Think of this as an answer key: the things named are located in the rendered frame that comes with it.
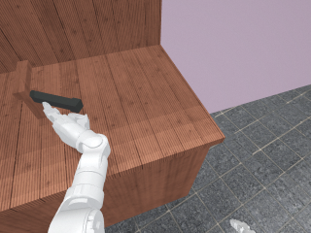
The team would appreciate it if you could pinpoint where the left robot forearm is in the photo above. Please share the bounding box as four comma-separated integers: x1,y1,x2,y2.
48,129,111,233

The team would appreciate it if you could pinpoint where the counter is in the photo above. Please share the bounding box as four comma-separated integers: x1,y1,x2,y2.
0,0,225,233

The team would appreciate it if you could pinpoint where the tap lever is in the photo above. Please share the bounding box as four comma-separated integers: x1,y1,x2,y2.
29,90,84,114

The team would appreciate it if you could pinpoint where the robot right hand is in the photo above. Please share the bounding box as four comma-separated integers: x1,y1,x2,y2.
229,218,256,233

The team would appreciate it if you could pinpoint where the robot left upper arm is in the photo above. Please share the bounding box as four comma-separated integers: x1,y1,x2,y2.
49,207,105,233

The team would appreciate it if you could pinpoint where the robot left hand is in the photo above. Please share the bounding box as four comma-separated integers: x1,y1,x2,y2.
42,102,90,149

